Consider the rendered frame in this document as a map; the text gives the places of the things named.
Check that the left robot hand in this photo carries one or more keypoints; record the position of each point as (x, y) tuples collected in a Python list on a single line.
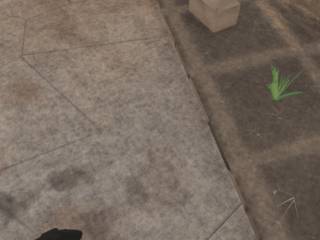
[(63, 234)]

